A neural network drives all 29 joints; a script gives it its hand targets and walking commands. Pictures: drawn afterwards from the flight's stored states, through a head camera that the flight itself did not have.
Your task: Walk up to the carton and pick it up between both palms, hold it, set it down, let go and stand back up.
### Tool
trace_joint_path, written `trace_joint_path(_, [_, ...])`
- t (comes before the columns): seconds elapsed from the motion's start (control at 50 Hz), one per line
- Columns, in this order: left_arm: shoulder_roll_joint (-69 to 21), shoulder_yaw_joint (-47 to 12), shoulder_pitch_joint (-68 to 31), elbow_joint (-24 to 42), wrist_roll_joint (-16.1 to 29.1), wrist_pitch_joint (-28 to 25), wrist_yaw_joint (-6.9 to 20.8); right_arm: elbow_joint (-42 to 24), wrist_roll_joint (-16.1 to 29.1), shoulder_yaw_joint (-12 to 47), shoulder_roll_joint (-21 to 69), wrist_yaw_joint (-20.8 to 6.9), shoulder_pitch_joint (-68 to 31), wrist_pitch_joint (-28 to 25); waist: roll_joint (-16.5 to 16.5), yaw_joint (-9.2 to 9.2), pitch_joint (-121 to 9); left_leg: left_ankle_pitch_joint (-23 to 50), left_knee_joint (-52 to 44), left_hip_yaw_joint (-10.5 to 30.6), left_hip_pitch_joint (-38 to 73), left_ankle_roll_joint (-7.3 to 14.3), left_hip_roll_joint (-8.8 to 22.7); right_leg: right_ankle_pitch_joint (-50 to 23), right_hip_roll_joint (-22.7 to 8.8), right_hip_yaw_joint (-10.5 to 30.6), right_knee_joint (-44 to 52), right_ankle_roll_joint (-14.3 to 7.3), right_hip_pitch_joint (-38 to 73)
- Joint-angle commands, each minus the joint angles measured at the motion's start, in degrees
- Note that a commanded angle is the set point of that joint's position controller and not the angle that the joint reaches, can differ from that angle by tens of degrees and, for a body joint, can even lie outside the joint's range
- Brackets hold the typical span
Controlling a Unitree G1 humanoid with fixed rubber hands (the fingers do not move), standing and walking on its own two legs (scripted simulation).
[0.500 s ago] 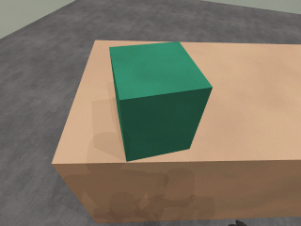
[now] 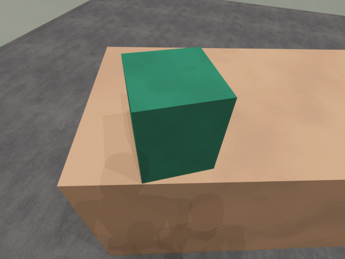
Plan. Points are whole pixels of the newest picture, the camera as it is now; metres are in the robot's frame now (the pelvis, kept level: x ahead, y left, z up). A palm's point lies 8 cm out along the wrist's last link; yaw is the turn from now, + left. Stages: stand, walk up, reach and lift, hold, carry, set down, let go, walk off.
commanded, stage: stand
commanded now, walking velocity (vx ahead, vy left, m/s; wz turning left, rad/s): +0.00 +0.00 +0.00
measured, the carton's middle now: (170, 115) +0.44 +0.01 +0.10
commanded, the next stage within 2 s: none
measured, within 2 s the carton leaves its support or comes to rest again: neither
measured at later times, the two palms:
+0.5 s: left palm out of the picture +0.04 +0.25 -0.12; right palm out of the picture +0.05 -0.26 -0.11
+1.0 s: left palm out of the picture +0.04 +0.25 -0.12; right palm out of the picture +0.05 -0.26 -0.11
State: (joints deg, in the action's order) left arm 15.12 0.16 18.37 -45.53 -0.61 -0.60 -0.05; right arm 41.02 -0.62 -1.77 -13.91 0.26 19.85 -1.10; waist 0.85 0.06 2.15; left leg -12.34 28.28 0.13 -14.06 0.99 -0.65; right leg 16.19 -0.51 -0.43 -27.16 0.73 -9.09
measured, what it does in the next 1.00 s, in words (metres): stands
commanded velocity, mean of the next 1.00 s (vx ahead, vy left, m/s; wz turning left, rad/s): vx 0.00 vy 0.00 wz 0.00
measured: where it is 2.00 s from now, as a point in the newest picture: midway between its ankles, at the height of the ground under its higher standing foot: outside the picture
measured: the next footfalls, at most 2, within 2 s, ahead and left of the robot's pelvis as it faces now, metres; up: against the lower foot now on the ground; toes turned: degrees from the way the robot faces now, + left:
none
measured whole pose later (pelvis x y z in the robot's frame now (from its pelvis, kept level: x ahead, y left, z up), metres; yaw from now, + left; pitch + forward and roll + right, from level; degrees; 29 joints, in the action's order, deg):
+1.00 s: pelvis +0.00 -0.01 +0.00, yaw +0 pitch -1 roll +0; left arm 14.9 -0.7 19.3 -49.4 -0.2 -0.5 -0.7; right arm 46.4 -0.2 -0.4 -14.1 1.2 19.1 -0.8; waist 0.4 0.1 1.7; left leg -11.8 26.7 0.5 -13.7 0.3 -0.3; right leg 15.8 0.0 0.3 -26.1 0.3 -9.1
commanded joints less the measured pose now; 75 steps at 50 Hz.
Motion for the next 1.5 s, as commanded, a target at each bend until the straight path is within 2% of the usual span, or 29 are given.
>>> trace_joint_path(0.0, [7.69,2.09,0.89,4.04,0.07,-0.98,-0.37,-3.79,0.07,-2.36,-7.96,0.48,1.38,-1.05,-1.22,-0.27,-0.23,4.71,-4.65,7.36,1.34,1.29,6.00,-3.45,-5.42,6.64,5.86,-2.29,-3.33])
trace_joint_path(0.08, [7.86,1.89,1.09,3.78,0.24,-0.97,-0.30,-3.36,0.13,-2.11,-7.67,0.61,1.34,-0.95,-0.53,-0.26,0.46,3.78,-4.87,7.26,1.76,1.18,5.85,-2.25,-5.20,6.90,6.49,-2.26,-4.56])
trace_joint_path(0.16, [7.49,1.87,2.16,3.21,0.16,-0.93,-0.41,-3.01,0.22,-1.76,-7.86,0.68,1.35,-1.05,-2.57,0.16,-0.36,3.09,-5.80,7.64,0.65,1.41,6.17,-3.20,-4.95,6.66,5.55,-2.17,-3.04])
trace_joint_path(0.18, [7.55,1.63,2.12,3.25,0.18,-0.94,-0.45,-3.10,0.23,-1.57,-7.71,0.70,1.25,-1.05,-1.14,-0.14,-0.35,3.29,-5.55,7.70,0.87,1.37,6.20,-3.41,-4.94,6.64,5.61,-2.08,-3.17])
trace_joint_path(0.28, [7.66,1.74,1.76,3.22,0.14,-0.88,-0.42,-2.56,0.28,-1.55,-8.21,0.76,1.53,-0.94,-1.55,-0.19,1.88,3.16,-5.70,7.69,-0.52,1.20,5.97,-2.43,-4.99,6.48,5.89,-2.05,-4.17])
trace_joint_path(0.32, [7.56,1.55,2.54,2.85,0.37,-0.90,-0.43,-2.36,0.27,-1.65,-8.33,0.73,1.41,-0.95,0.31,0.04,0.65,2.92,-5.27,7.36,1.12,1.14,5.92,-1.60,-5.01,6.69,6.19,-2.10,-4.80])
trace_joint_path(0.38, [7.70,1.59,2.49,2.37,0.34,-0.80,-0.43,-2.00,0.22,-1.49,-8.07,0.74,1.86,-0.88,-0.73,-0.23,0.37,-0.63,-6.05,7.67,0.68,1.05,5.82,0.33,-4.88,6.65,6.12,-2.15,-4.78])
trace_joint_path(0.48, [7.56,1.38,2.92,2.27,0.23,-0.78,-0.57,-1.56,0.10,-1.50,-7.79,0.83,1.84,-0.84,-1.10,0.09,0.89,0.67,-5.71,7.68,0.77,1.28,5.92,-0.48,-5.25,7.33,6.31,-2.24,-5.51])
trace_joint_path(0.52, [8.00,1.48,2.60,1.99,0.23,-0.83,-0.56,-0.94,0.16,-1.41,-8.02,0.87,1.98,-0.80,0.25,0.00,0.40,1.77,-5.01,7.42,1.72,0.96,5.64,-0.85,-5.14,7.05,6.64,-2.08,-5.59])
trace_joint_path(0.56, [7.63,1.40,2.93,1.67,0.22,-0.92,-0.61,-0.60,0.24,-1.40,-8.08,0.90,2.06,-0.85,-1.84,-0.10,-0.58,3.82,-4.94,7.02,2.21,0.80,5.65,-3.13,-5.20,6.89,6.39,-2.18,-4.96])
trace_joint_path(0.6, [7.79,1.47,2.88,1.49,0.42,-0.77,-0.64,-0.36,0.38,-1.10,-7.64,0.97,1.95,-0.88,-0.98,0.08,0.23,3.45,-5.32,7.48,1.05,1.12,5.99,-2.81,-4.87,6.65,6.07,-1.97,-4.41])
trace_joint_path(0.66, [7.87,1.29,3.22,1.05,0.20,-0.85,-0.78,0.13,0.32,-1.09,-7.80,1.07,1.96,-0.81,-1.54,-0.01,0.65,5.12,-4.96,7.28,1.75,1.06,5.95,-4.73,-5.17,7.05,6.29,-2.14,-4.14])
trace_joint_path(0.68, [8.31,1.35,3.07,0.91,0.37,-0.84,-0.78,0.02,0.39,-1.02,-7.61,1.05,2.31,-0.80,-0.18,-0.21,-0.32,5.27,-5.26,7.41,2.50,1.01,5.92,-4.67,-5.07,6.87,6.00,-2.19,-4.39])
trace_joint_path(0.7, [7.65,1.33,3.07,1.03,0.47,-0.78,-0.77,0.16,0.37,-0.96,-7.84,1.12,1.83,-0.76,-1.42,0.06,-0.03,5.85,-5.18,7.03,2.03,1.04,5.99,-5.02,-5.05,6.69,6.00,-2.24,-4.30])
trace_joint_path(0.74, [7.31,0.99,3.22,0.85,0.44,-0.68,-0.85,0.56,0.42,-1.12,-8.11,1.18,1.96,-0.78,-1.14,0.25,-0.38,6.92,-5.26,7.36,2.22,0.99,6.27,-5.87,-5.05,6.38,5.60,-1.79,-3.13])
trace_joint_path(0.8, [7.81,1.04,3.64,0.25,0.48,-0.52,-0.87,0.85,0.47,-1.16,-7.95,1.25,1.60,-0.47,-1.45,0.07,0.46,4.40,-5.50,7.57,1.87,0.92,5.93,-3.76,-5.20,6.97,6.33,-1.99,-4.25])
trace_joint_path(0.82, [7.77,1.11,3.33,0.03,0.54,-0.55,-0.89,1.10,0.50,-0.99,-7.38,1.18,1.93,-0.40,-0.36,-0.28,0.83,3.68,-5.51,7.12,1.65,0.85,5.91,-3.40,-5.21,6.91,6.44,-2.00,-4.64])
trace_joint_path(0.86, [7.13,1.06,3.81,-0.16,0.34,-0.46,-0.86,1.48,0.33,-1.02,-7.86,1.23,1.61,-0.33,-2.12,0.08,1.94,2.50,-6.10,7.27,1.20,0.90,6.10,-2.83,-5.16,6.94,6.80,-1.90,-5.53])
trace_joint_path(0.88, [7.53,1.25,3.62,-0.52,0.33,-0.52,-0.89,1.91,0.37,-1.00,-7.65,1.22,1.44,-0.39,-1.64,0.01,1.89,2.55,-6.40,7.64,1.21,0.92,5.93,-2.84,-4.92,6.93,6.72,-1.86,-4.92])
trace_joint_path(0.92, [7.78,1.22,3.49,-0.58,0.50,-0.74,-0.97,1.72,0.51,-0.84,-7.99,1.23,1.48,-0.58,0.11,0.06,0.24,4.63,-6.11,7.31,2.36,0.87,5.99,-4.64,-4.93,6.93,6.70,-2.01,-4.47])
trace_joint_path(0.98, [7.61,1.11,2.82,-0.84,0.41,-0.89,-1.01,2.49,0.45,-0.73,-8.00,1.33,1.32,-0.74,-0.64,-0.04,-0.82,7.99,-5.07,6.95,3.53,0.79,5.93,-7.16,-5.12,6.79,6.55,-1.85,-3.13])
trace_joint_path(1.0, [7.59,1.12,3.23,-1.22,0.60,-0.83,-1.05,2.77,0.48,-0.67,-7.74,1.32,1.19,-0.65,0.26,0.15,0.02,7.40,-5.17,6.97,3.39,0.87,6.08,-6.39,-5.08,6.93,6.78,-1.80,-3.72])
trace_joint_path(1.08, [7.06,1.03,3.74,-1.95,0.36,-0.48,-1.12,3.86,0.30,-0.67,-7.50,1.45,1.16,-0.39,-1.71,0.08,0.84,4.51,-6.36,7.30,2.49,0.89,6.19,-4.53,-4.96,6.93,7.20,-1.77,-3.64])
trace_joint_path(1.22, [7.10,0.95,3.63,-3.37,0.54,-0.58,-1.36,5.50,0.54,-0.41,-7.24,1.63,1.28,-0.33,-0.17,-0.05,1.56,5.81,-6.50,7.02,3.22,0.69,6.12,-5.73,-5.02,6.84,7.71,-1.82,-3.93])
trace_joint_path(1.28, [7.09,0.90,3.81,-4.13,0.57,-0.42,-1.33,6.33,0.49,-0.56,-7.74,1.68,1.17,-0.20,-0.83,-0.23,1.91,3.67,-7.17,6.69,2.73,0.58,5.92,-3.80,-4.84,6.93,7.96,-1.63,-4.28])
trace_joint_path(1.34, [7.05,0.65,3.69,-4.41,0.58,-0.47,-1.42,7.10,0.64,-0.35,-7.02,1.69,1.17,-0.32,-0.10,-0.15,1.15,4.02,-7.21,6.70,3.38,0.20,5.83,-3.74,-4.89,6.78,7.93,-1.63,-4.04])
trace_joint_path(1.4, [6.16,0.78,4.18,-4.99,0.58,-0.35,-1.45,7.67,0.56,-0.31,-6.91,1.77,1.26,-0.28,-1.63,0.13,0.80,3.89,-7.54,6.75,3.16,0.36,5.89,-4.34,-4.84,6.71,7.77,-1.80,-3.67])
trace_joint_path(1.42, [6.47,0.76,4.05,-5.41,0.55,-0.37,-1.51,8.04,0.51,-0.24,-6.92,1.81,0.90,-0.24,-0.75,0.20,1.65,3.06,-7.40,7.12,3.09,0.42,5.88,-3.38,-4.92,6.92,7.96,-1.62,-3.89])
trace_joint_path(1.48, [6.41,0.78,4.47,-5.62,0.37,-0.43,-1.63,8.33,0.58,-0.38,-7.26,1.83,1.57,-0.22,-1.46,-0.13,0.79,3.95,-7.34,6.90,2.90,0.37,5.84,-4.43,-5.04,6.66,7.94,-1.64,-3.24])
